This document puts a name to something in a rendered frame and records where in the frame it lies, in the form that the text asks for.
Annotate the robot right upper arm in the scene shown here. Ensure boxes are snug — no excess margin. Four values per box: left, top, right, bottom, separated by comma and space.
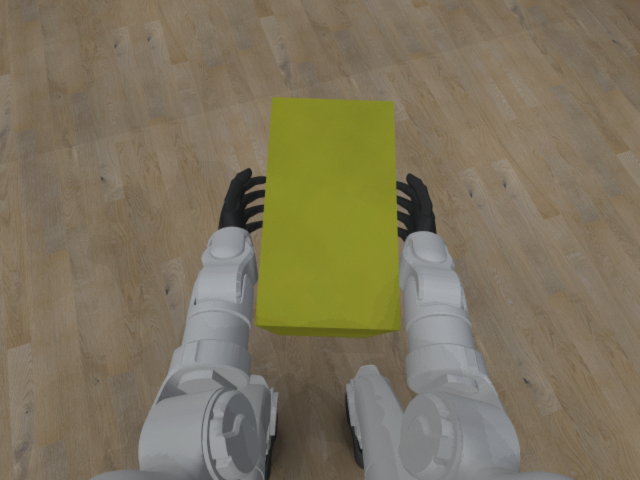
398, 390, 574, 480

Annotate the left robot thigh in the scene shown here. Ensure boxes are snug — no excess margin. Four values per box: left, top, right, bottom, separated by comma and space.
240, 384, 279, 480

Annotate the right robot forearm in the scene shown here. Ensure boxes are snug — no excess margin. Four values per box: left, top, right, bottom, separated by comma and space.
399, 231, 520, 447

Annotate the robot left upper arm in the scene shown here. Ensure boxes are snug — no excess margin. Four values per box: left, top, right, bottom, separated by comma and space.
89, 387, 260, 480

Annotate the left robot forearm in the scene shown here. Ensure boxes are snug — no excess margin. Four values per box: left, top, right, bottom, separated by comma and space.
138, 227, 258, 465

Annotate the robot left shin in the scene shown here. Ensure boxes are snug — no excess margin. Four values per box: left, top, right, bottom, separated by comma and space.
249, 375, 271, 455

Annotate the carton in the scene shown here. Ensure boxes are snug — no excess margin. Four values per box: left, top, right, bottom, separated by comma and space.
255, 97, 401, 338

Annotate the right robot hand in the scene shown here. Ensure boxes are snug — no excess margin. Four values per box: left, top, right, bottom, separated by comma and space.
396, 173, 437, 242

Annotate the left robot hand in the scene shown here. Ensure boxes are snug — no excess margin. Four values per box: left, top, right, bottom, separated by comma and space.
218, 168, 266, 234

